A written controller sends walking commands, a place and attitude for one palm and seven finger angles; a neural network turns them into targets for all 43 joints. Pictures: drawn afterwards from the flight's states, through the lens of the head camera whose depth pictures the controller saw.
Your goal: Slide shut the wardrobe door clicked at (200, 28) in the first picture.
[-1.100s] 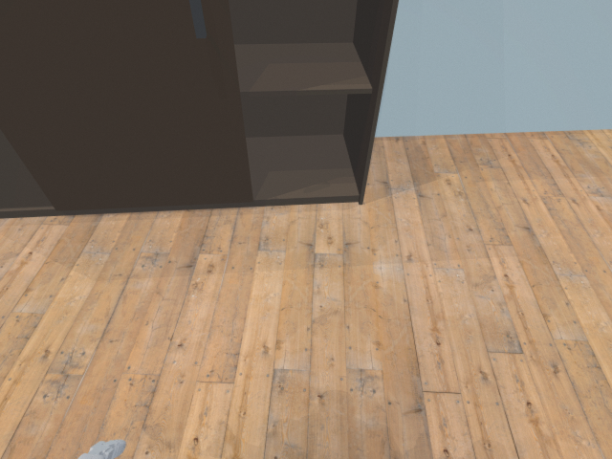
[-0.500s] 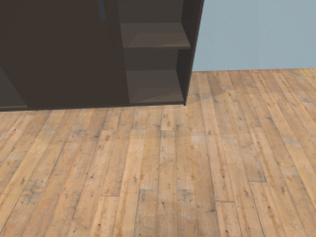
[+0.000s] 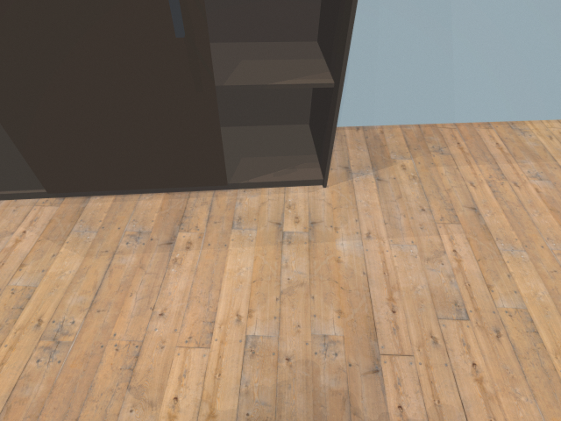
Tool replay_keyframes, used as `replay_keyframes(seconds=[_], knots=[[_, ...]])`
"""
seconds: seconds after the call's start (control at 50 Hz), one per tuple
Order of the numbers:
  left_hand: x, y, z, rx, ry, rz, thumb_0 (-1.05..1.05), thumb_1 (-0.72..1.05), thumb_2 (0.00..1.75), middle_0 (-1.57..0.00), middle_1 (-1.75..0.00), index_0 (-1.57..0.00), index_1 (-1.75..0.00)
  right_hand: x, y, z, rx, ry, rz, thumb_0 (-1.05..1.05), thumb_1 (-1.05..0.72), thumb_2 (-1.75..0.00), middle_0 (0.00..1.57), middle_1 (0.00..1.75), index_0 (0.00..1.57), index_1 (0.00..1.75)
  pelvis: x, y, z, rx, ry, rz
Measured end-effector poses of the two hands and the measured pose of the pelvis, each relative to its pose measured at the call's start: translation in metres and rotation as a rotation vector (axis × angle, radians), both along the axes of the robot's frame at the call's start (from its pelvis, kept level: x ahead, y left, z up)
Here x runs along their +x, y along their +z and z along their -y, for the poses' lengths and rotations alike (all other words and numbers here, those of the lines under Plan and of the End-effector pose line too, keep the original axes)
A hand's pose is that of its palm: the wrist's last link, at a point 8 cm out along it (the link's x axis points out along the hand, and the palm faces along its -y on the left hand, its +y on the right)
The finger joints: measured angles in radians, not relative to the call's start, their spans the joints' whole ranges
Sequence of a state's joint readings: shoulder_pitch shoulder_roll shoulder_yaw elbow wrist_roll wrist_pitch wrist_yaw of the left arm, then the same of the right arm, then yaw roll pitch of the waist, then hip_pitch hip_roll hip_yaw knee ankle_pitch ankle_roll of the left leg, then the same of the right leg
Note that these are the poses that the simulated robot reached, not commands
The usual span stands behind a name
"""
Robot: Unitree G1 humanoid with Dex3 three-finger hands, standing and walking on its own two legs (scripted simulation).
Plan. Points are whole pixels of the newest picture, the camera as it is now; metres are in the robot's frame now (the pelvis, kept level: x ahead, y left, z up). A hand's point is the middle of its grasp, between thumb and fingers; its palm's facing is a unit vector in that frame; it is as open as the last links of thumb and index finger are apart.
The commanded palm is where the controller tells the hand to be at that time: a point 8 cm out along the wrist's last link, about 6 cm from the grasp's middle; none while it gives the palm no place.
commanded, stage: look at it before walking up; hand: left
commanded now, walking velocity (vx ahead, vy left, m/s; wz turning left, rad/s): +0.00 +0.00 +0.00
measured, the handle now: out of the picture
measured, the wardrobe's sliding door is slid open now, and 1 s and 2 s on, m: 0.50 0.50 0.50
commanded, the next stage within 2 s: walk to a spot facing it in 0.34 s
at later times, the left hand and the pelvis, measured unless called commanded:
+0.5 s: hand out of the picture +0.07 +0.25 -0.16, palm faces -0.02 -0.94 -0.33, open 7.4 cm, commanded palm none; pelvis +0.00 +0.00 +0.00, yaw +0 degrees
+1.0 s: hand out of the picture +0.08 +0.27 -0.19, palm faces +0.19 -0.97 -0.14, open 7.4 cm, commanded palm none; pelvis +0.12 +0.10 +0.00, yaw +10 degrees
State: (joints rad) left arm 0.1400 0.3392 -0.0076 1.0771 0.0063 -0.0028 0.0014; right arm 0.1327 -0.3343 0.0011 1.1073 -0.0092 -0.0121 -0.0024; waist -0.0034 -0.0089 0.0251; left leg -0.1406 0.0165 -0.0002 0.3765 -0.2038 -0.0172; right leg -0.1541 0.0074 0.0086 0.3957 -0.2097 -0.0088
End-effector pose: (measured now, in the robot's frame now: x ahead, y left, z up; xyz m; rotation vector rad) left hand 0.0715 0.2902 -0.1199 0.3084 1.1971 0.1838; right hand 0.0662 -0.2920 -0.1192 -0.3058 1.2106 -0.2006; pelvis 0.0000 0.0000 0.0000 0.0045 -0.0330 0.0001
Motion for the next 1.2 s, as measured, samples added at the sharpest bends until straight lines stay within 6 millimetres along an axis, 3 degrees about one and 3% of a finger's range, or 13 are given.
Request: replay_keyframes(seconds=[0.54, 0.68, 0.8, 0.86, 0.9, 0.96, 1.08, 1.2], knots=[[-0.008, -0.004, 0.001, -0.005, 0.022, -0.022, 0.01, 0.91, 0.9, -0.2, -0.3, -0.21, -0.3, 0.0, -0.003, -0.007, 0.006, 0.004, -0.016, 0.0, -0.9, -0.9, 0.2, 0.3, 0.2, 0.3, 0.005, -0.001, -0.003, -0.004, 0.008, -0.004], [-0.037, -0.026, 0.012, -0.098, 0.124, -0.056, 0.0, 0.91, 0.9, -0.2, -0.3, -0.21, -0.3, -0.007, -0.011, -0.043, 0.05, 0.026, -0.126, 0.0, -0.9, -0.9, 0.2, 0.3, 0.2, 0.3, 0.028, -0.005, -0.016, -0.022, 0.074, -0.019], [-0.073, -0.053, 0.002, -0.177, 0.23, -0.178, 0.0, 0.9, 0.9, -0.2, -0.3, -0.21, -0.3, 0.019, -0.015, -0.088, 0.055, 0.065, -0.144, 0.0, -0.9, -0.9, 0.2, 0.3, 0.2, 0.3, 0.058, -0.016, -0.05, -0.038, 0.146, -0.015], [-0.076, -0.059, -0.008, -0.196, 0.25, -0.254, 0.01, 0.91, 0.9, -0.2, -0.3, -0.2, -0.3, 0.029, -0.018, -0.111, 0.055, 0.047, -0.123, 0.0, -0.9, -0.9, 0.2, 0.3, 0.2, 0.3, 0.073, -0.02, -0.068, -0.026, 0.14, -0.014], [-0.064, -0.053, -0.015, -0.202, 0.249, -0.264, 0.01, 0.91, 0.9, -0.2, -0.3, -0.2, -0.3, 0.031, -0.016, -0.126, 0.064, 0.027, -0.131, 0.0, -0.9, -0.9, 0.2, 0.3, 0.2, 0.3, 0.085, -0.015, -0.077, -0.027, 0.142, -0.018], [-0.03, -0.044, -0.026, -0.208, 0.252, -0.214, 0.01, 0.91, 0.9, -0.2, -0.3, -0.2, -0.3, 0.031, -0.01, -0.148, 0.083, 0.02, -0.176, 0.0, -0.9, -0.9, 0.2, 0.3, 0.2, 0.3, 0.104, -0.005, -0.089, -0.031, 0.166, -0.022], [0.054, -0.035, -0.044, -0.21, 0.262, -0.075, 0.01, 0.91, 0.9, -0.19, -0.3, -0.2, -0.3, 0.039, -0.007, -0.184, 0.124, 0.002, -0.267, 0.0, -0.9, -0.9, 0.2, 0.3, 0.2, 0.3, 0.146, 0.001, -0.106, -0.036, 0.196, -0.016], [0.147, -0.035, -0.051, -0.217, 0.233, 0.002, 0.01, 0.91, 0.9, -0.19, -0.3, -0.2, -0.3, 0.064, -0.015, -0.203, 0.149, -0.039, -0.32, 0.0, -0.9, -0.9, 0.2, 0.3, 0.2, 0.3, 0.198, -0.005, -0.115, -0.026, 0.196, -0.011]])
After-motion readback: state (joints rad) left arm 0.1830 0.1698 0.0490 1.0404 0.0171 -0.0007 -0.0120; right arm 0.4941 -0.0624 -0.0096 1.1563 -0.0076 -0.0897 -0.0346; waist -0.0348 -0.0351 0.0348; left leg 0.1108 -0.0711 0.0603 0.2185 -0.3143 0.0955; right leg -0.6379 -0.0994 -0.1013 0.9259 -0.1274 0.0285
